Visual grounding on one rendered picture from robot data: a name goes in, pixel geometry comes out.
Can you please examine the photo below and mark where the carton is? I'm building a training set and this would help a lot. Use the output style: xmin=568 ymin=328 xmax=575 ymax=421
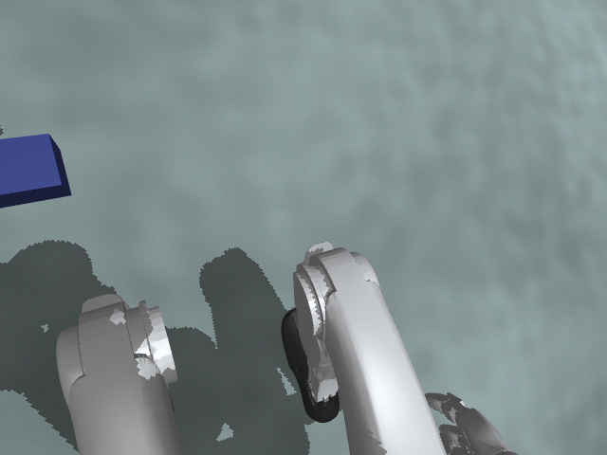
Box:
xmin=0 ymin=134 xmax=72 ymax=209

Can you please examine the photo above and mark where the right robot foot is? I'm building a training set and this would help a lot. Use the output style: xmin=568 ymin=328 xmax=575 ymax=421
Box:
xmin=282 ymin=309 xmax=340 ymax=423

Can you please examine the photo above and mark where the right robot hand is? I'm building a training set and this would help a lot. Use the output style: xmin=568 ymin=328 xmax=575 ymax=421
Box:
xmin=425 ymin=392 xmax=512 ymax=455

